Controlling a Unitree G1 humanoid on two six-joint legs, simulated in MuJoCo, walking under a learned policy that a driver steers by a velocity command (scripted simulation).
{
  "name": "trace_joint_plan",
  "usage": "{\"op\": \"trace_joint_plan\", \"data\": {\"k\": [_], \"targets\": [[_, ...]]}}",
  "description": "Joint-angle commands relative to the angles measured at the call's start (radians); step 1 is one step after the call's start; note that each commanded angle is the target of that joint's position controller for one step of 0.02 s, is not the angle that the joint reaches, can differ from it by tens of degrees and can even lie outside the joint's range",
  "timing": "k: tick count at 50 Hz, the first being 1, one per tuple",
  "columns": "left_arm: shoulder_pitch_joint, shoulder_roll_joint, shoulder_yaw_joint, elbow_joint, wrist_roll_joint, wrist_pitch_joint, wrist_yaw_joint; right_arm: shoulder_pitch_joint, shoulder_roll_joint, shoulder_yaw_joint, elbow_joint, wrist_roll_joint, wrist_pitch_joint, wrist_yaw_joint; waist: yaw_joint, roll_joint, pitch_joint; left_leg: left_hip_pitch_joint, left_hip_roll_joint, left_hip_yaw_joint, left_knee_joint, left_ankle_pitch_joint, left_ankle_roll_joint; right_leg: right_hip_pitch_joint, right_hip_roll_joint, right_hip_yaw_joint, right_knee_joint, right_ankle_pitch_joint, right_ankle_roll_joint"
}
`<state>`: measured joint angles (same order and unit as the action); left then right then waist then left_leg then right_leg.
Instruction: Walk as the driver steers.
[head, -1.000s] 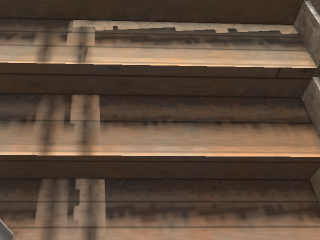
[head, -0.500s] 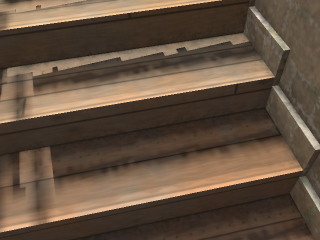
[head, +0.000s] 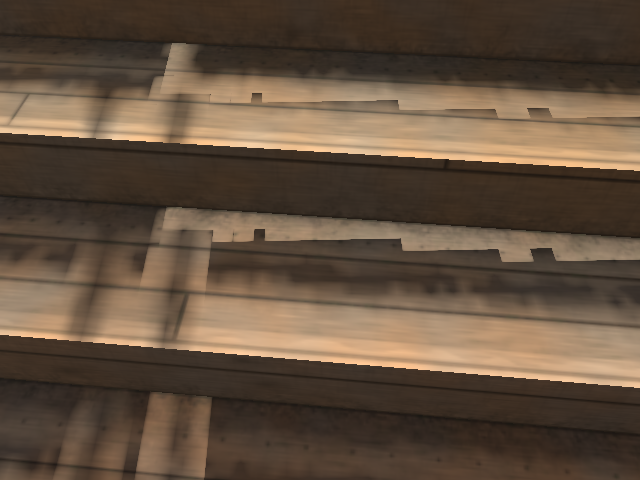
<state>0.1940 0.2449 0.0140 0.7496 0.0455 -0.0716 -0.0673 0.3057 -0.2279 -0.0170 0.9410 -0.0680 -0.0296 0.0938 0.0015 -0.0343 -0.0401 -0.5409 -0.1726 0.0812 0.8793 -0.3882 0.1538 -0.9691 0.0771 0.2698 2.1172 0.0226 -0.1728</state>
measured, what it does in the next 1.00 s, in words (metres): climbs: right foot 0.17 m higher, then left foot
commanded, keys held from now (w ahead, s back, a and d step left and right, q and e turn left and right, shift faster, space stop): w+q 0.02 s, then q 0.34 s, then e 0.64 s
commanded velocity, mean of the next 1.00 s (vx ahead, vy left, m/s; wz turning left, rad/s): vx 0.13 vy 0.00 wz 0.08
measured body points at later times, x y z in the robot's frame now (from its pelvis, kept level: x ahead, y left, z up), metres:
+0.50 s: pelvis +0.25 -0.02 +0.20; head +0.25 -0.01 +0.65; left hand +0.21 +0.22 +0.05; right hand +0.52 -0.18 +0.12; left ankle +0.25 +0.14 -0.40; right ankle +0.33 -0.11 -0.52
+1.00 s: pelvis +0.32 +0.03 +0.22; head +0.33 +0.02 +0.67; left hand +0.47 +0.27 +0.12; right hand +0.54 -0.22 +0.15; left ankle +0.32 +0.15 -0.52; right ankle +0.32 -0.08 -0.49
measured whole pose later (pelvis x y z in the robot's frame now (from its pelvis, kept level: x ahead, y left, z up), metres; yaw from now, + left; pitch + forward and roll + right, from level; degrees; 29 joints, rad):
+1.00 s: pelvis +0.32 +0.03 +0.22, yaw +2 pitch +5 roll +2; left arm 0.18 0.22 0.04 0.71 0.01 -0.05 -0.09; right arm 0.07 -0.23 -0.04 0.69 -0.04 -0.08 -0.04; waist 0.00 -0.02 -0.09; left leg -0.32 0.07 0.22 0.48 -0.23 0.01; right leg -0.47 -0.04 -0.03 0.80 -0.33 0.06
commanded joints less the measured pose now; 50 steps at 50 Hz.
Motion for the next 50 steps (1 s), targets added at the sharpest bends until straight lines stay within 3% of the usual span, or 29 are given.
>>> {"op": "trace_joint_plan", "data": {"k": [1, 2, 5, 8, 9, 11, 12, 13, 14, 15, 16, 17, 19, 20, 22, 25, 26, 27, 28, 30, 32, 34, 35, 36, 37, 39, 42, 47, 50], "targets": [[0.087, -0.003, -0.033, -0.063, -0.021, 0.009, 0.023, -0.133, 0.039, 0.021, -0.006, -0.009, -0.065, 0.038, 0.181, 0.002, 0.019, -0.054, 0.162, -0.239, -0.465, 0.296, -0.025, -0.237, -0.119, -0.144, -0.077, 0.030, -0.044], [0.036, -0.020, -0.042, -0.105, -0.043, 0.004, 0.020, -0.058, -0.003, 0.019, 0.004, -0.023, -0.092, 0.018, 0.157, 0.123, 0.004, -0.078, 0.130, -0.223, -0.484, 0.382, -0.024, -0.223, -0.108, -0.217, 0.052, -0.066, 0.006], [-0.262, 0.006, -0.062, -0.202, -0.054, -0.001, 0.035, 0.285, -0.033, 0.025, 0.122, -0.064, -0.105, 0.006, 0.018, 0.054, -0.007, 0.056, 0.137, -0.277, -0.485, 0.437, -0.045, -0.271, -0.091, -0.307, -0.128, -0.185, 0.066], [-0.492, -0.057, -0.084, -0.315, -0.045, 0.041, 0.043, 0.248, -0.090, 0.014, 0.049, 0.008, -0.103, 0.025, -0.014, 0.162, -0.009, 0.088, 0.254, -0.392, -0.620, 0.792, 0.043, -0.086, -0.095, -0.399, -0.549, -0.347, 0.145], [-0.343, -0.083, -0.086, -0.281, -0.054, 0.054, 0.030, 0.118, -0.144, 0.001, -0.030, 0.040, -0.108, 0.032, 0.086, 0.244, -0.050, -0.003, 0.252, -0.328, -0.611, 1.227, 0.069, 0.186, -0.035, -0.488, -0.617, -0.286, 0.154], [-0.313, 0.037, -0.043, -0.254, -0.061, 0.087, 0.014, 0.144, -0.250, -0.037, -0.068, 0.066, -0.130, 0.035, 0.087, 0.179, -0.087, 0.107, 0.306, -0.347, -0.568, 1.773, 0.031, 0.375, 0.066, -0.512, -0.812, -0.278, 0.186], [-0.093, 0.101, -0.009, -0.208, -0.054, 0.086, 0.035, 0.050, -0.301, -0.062, -0.115, 0.086, -0.135, 0.043, 0.182, 0.244, -0.070, 0.173, 0.351, -0.403, -0.436, 1.887, 0.015, 0.508, 0.079, -0.435, -1.103, -0.289, 0.173], [0.221, 0.134, 0.015, -0.116, -0.071, 0.082, 0.073, -0.029, -0.251, -0.065, -0.127, 0.078, -0.134, 0.047, 0.282, 0.177, -0.219, 0.132, 0.320, -0.391, -0.196, 1.878, -0.052, 0.835, 0.020, -0.289, -1.317, -0.135, 0.112], [0.458, 0.158, 0.026, -0.017, -0.050, 0.060, 0.080, 0.213, 0.024, 0.000, -0.096, -0.020, -0.135, 0.049, 0.176, -0.267, -0.685, -0.165, 0.153, -0.345, 0.287, 0.808, -0.148, 1.440, -0.393, 0.300, -1.332, 0.511, -0.297], [0.465, 0.134, 0.028, -0.085, 0.064, 0.074, 0.071, 0.126, -0.084, -0.049, -0.064, 0.055, -0.081, 0.047, 0.280, -0.211, -0.606, -0.232, 0.007, -0.410, 0.794, 0.216, -0.122, 1.121, -0.523, 0.752, -1.632, 0.138, -0.346], [0.281, 0.169, 0.038, -0.057, 0.036, 0.025, 0.085, 0.037, -0.074, -0.054, -0.107, 0.075, -0.060, 0.034, 0.170, -0.091, -0.233, -0.369, 0.065, -0.389, 0.889, 0.285, -0.099, 0.811, -0.449, 0.570, -1.666, -0.250, -0.208], [0.075, 0.091, 0.019, -0.046, -0.006, -0.009, 0.069, 0.019, -0.048, -0.050, -0.111, 0.083, -0.049, -0.005, 0.062, -0.047, -0.098, -0.408, 0.105, -0.342, 0.939, 0.302, -0.057, 0.579, -0.410, 0.344, -1.640, -0.331, -0.157], [-0.021, -0.143, -0.040, 0.030, -0.048, -0.043, 0.070, -0.050, -0.027, -0.028, -0.141, 0.024, -0.041, -0.043, -0.012, 0.083, -0.113, -0.352, 0.199, -0.279, 0.793, 0.160, -0.027, 0.493, -0.328, 0.026, -1.650, -0.212, -0.076], [-0.053, -0.189, -0.052, 0.055, -0.052, -0.055, 0.077, -0.088, 0.026, -0.008, -0.173, 0.032, -0.042, -0.055, -0.047, 0.038, -0.073, -0.335, 0.221, -0.268, 0.756, 0.010, -0.039, 0.421, -0.267, -0.055, -1.702, -0.220, -0.035], [-0.034, -0.124, -0.030, 0.074, -0.037, -0.072, 0.103, -0.116, 0.054, 0.019, -0.183, 0.048, -0.041, -0.037, -0.042, 0.047, -0.118, -0.368, 0.234, -0.212, 0.642, 0.014, -0.086, 0.472, -0.214, -0.152, -1.728, -0.193, -0.006], [-0.136, -0.010, -0.002, 0.007, -0.013, -0.061, 0.042, -0.107, 0.021, 0.032, -0.174, 0.049, -0.046, 0.000, -0.092, 0.072, -0.117, -0.112, 0.286, -0.113, 0.304, 0.104, -0.164, 0.310, -0.140, -0.301, -1.777, -0.255, 0.081], [0.133, -0.033, 0.017, 0.155, -0.054, -0.048, 0.119, -0.125, 0.084, 0.033, -0.243, 0.074, -0.009, -0.060, -0.075, 0.003, 0.048, -0.011, 0.251, -0.029, 0.075, 0.297, -0.163, 0.317, -0.184, -0.255, -1.866, -0.205, -0.012], [0.201, -0.013, 0.020, 0.162, -0.038, -0.048, 0.138, -0.114, 0.056, 0.028, -0.204, 0.087, 0.008, -0.077, -0.026, -0.018, 0.005, 0.080, 0.224, -0.025, 0.039, 0.255, -0.169, 0.380, -0.202, -0.206, -1.927, -0.126, -0.018], [-0.097, 0.078, 0.027, 0.001, -0.028, -0.082, 0.046, -0.211, -0.031, 0.006, -0.190, 0.013, -0.012, -0.019, -0.079, -0.076, -0.039, 0.130, 0.253, -0.057, 0.158, 0.127, -0.225, 0.294, -0.208, -0.219, -1.877, -0.310, 0.057], [-0.160, 0.147, 0.062, -0.077, -0.022, -0.105, 0.008, -0.187, -0.115, -0.031, -0.188, 0.001, -0.011, -0.028, -0.086, -0.024, -0.058, 0.206, 0.233, -0.070, 0.040, 0.210, -0.233, 0.351, -0.232, -0.186, -1.779, -0.213, 0.018], [-0.074, 0.138, 0.074, -0.052, -0.056, -0.099, 0.030, -0.274, -0.114, -0.046, -0.225, 0.053, -0.034, -0.068, -0.045, -0.054, -0.037, 0.147, 0.207, -0.043, -0.269, 0.209, -0.171, 0.576, -0.323, -0.081, -1.696, 0.068, -0.066], [0.134, 0.054, 0.060, 0.002, -0.045, -0.052, 0.058, -0.226, -0.135, -0.063, -0.217, 0.073, -0.068, -0.096, 0.011, -0.011, -0.140, 0.323, 0.273, -0.128, -0.415, 0.466, -0.032, 0.647, -0.282, -0.043, -1.535, -0.096, 0.009], [0.258, -0.100, 0.020, -0.015, -0.021, -0.040, 0.066, -0.252, -0.210, -0.077, -0.251, 0.067, -0.083, -0.115, 0.092, 0.252, -0.306, 0.547, 0.499, -0.316, -0.409, 0.989, 0.221, 0.487, -0.089, -0.242, -1.277, -0.389, 0.125], [0.147, -0.027, 0.035, -0.059, -0.015, -0.037, 0.049, -0.183, -0.221, -0.097, -0.263, 0.034, -0.095, -0.115, -0.007, 0.350, -0.248, 0.627, 0.648, -0.578, -0.521, 0.909, 0.358, 0.165, 0.020, -0.249, -0.976, -0.703, 0.215], [0.082, 0.027, 0.047, -0.055, -0.017, -0.014, 0.040, -0.151, -0.211, -0.105, -0.248, 0.009, -0.101, -0.128, -0.052, 0.228, -0.223, 0.572, 0.624, -0.541, -0.502, 0.804, 0.306, 0.079, -0.002, -0.150, -0.647, -0.679, 0.215], [0.164, 0.018, 0.056, 0.002, -0.033, 0.022, 0.050, -0.309, -0.097, -0.066, -0.288, 0.000, -0.073, -0.117, 0.040, 0.110, -0.176, 0.317, 0.540, -0.347, -0.512, 0.625, 0.196, 0.102, -0.016, -0.099, -0.352, -0.466, 0.206], [0.047, 0.028, 0.055, -0.058, -0.001, 0.031, 0.016, -0.371, -0.004, -0.017, -0.332, 0.037, -0.078, -0.136, 0.067, 0.066, -0.160, 0.317, 0.431, -0.159, -0.585, 0.309, 0.079, 0.162, -0.092, -0.175, -0.582, -0.370, 0.233], [0.008, -0.011, 0.030, -0.088, -0.025, 0.018, -0.031, -0.318, -0.207, -0.082, -0.344, 0.029, -0.067, -0.157, 0.011, 0.150, -0.144, 0.360, 0.470, -0.074, -0.527, 0.638, 0.095, 0.467, -0.125, -0.303, -1.236, -0.469, 0.271], [0.063, 0.007, 0.031, -0.083, -0.055, -0.003, -0.016, -0.285, -0.171, -0.078, -0.300, 0.034, -0.058, -0.132, 0.017, 0.121, -0.114, 0.420, 0.548, -0.097, -0.463, 0.553, 0.097, 0.547, -0.108, -0.321, -1.570, -0.206, 0.170]]}}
